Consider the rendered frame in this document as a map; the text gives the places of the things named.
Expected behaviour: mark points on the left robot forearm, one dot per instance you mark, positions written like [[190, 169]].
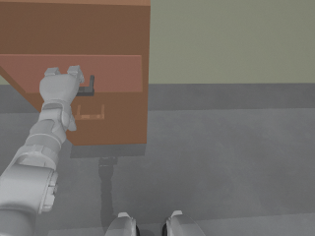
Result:
[[46, 137]]

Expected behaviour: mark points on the right robot shin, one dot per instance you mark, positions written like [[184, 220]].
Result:
[[176, 213]]

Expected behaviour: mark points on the drawer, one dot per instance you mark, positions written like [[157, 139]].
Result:
[[111, 72]]

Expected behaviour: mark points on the left robot shin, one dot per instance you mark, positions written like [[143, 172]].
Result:
[[121, 214]]

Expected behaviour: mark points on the robot left hand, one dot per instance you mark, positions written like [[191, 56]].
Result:
[[63, 87]]

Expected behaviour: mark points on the cabinet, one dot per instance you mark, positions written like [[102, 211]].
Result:
[[85, 27]]

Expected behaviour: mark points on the handle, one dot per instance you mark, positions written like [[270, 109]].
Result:
[[90, 118], [87, 91]]

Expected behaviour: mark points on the robot shin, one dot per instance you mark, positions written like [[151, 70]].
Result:
[[121, 214], [176, 213]]

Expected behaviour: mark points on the left robot upper arm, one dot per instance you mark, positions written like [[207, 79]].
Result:
[[26, 192]]

